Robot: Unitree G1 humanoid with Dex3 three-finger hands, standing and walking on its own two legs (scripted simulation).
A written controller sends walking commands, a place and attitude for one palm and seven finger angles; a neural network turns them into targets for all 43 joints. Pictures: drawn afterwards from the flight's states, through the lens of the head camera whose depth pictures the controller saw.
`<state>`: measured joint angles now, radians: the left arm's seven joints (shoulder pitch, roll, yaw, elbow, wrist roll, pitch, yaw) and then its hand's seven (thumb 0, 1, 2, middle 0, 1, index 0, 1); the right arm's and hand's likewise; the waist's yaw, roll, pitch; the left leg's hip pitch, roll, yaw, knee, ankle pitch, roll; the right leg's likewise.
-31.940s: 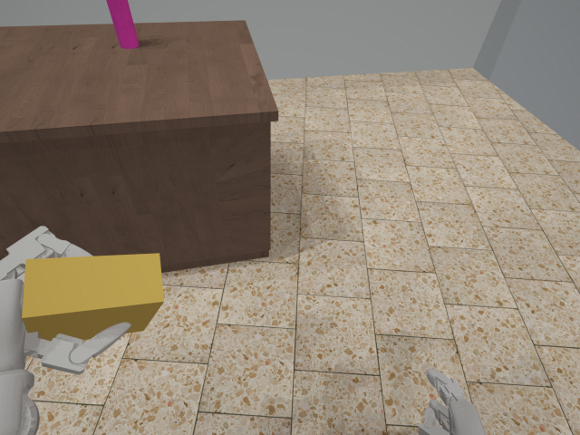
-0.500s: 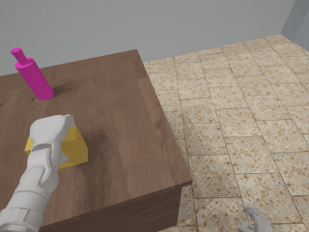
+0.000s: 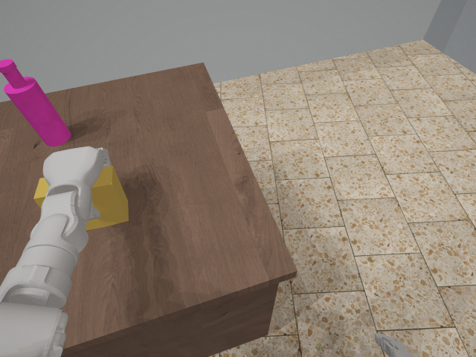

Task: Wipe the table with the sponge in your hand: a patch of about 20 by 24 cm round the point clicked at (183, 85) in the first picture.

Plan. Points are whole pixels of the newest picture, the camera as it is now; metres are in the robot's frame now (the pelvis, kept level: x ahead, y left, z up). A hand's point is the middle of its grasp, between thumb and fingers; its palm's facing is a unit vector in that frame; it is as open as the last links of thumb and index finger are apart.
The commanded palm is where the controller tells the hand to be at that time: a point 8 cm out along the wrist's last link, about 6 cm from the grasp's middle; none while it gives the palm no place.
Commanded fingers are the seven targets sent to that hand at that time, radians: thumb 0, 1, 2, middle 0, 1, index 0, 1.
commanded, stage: wipe forward along the first lane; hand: left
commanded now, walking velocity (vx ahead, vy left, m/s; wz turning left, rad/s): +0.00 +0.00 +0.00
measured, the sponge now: (90, 207) +0.36 +0.33 +0.01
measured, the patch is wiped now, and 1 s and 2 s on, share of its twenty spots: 0.35 0.50 0.70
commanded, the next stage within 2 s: slide across to the middle lane in 0.26 s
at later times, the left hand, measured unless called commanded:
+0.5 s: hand (90, 172) +0.41 +0.33 +0.06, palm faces -0.10 +0.03 -0.99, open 9.6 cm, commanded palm +0.40 +0.31 +0.10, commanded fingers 0.00 0.10 1.30 -1.20 -1.60 -1.20 -1.60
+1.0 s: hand (123, 161) +0.44 +0.27 +0.06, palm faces -0.06 +0.00 -1.00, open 9.6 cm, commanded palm +0.42 +0.25 +0.11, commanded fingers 0.00 0.10 1.30 -1.20 -1.60 -1.20 -1.60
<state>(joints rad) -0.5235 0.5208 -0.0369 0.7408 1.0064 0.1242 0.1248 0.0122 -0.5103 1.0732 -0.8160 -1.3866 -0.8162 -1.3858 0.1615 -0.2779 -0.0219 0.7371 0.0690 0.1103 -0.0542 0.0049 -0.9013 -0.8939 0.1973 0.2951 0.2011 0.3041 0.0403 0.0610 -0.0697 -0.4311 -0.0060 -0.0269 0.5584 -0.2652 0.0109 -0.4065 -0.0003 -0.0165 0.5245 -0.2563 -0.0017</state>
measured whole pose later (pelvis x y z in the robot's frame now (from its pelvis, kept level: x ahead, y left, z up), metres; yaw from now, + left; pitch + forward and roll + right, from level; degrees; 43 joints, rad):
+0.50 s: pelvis +0.01 +0.01 +0.00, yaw -1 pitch +11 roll -1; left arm -0.62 0.56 -0.01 0.89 1.02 0.07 0.17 0.02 -0.51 1.08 -0.81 -1.39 -0.81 -1.39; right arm 0.23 -0.29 -0.05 0.76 0.07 0.14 -0.03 0.00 -0.90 -0.89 0.20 0.29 0.20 0.30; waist 0.01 0.06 -0.09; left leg -0.48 0.00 -0.01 0.57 -0.28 0.02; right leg -0.44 0.00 0.00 0.51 -0.25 0.01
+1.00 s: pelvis +0.02 +0.01 +0.00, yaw +0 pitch +9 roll -1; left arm -0.68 0.41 -0.14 0.86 1.01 0.23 0.20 0.01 -0.49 1.08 -0.79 -1.42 -0.79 -1.42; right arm 0.13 -0.25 -0.02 0.76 0.06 0.14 -0.03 0.00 -0.90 -0.89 0.20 0.30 0.20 0.30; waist 0.02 0.06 -0.09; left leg -0.41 -0.02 -0.02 0.53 -0.28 0.02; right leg -0.39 -0.01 -0.01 0.49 -0.27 0.01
